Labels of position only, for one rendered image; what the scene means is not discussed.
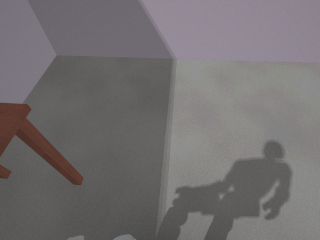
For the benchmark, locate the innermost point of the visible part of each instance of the table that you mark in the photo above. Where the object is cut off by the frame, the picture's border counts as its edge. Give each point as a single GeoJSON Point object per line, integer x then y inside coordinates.
{"type": "Point", "coordinates": [13, 121]}

